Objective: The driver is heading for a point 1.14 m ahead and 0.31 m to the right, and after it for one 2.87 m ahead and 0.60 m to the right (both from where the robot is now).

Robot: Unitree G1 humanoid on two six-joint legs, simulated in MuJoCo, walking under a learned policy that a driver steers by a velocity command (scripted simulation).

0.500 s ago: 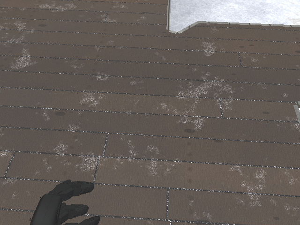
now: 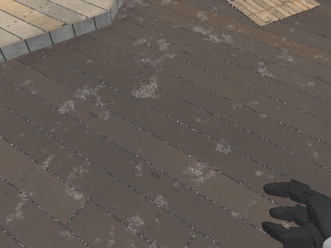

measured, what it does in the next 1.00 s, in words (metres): walks ahead, turning right: left foot, then right foot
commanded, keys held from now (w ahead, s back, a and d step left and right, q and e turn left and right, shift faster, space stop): w+e+shift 0.66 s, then w+q+shift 0.34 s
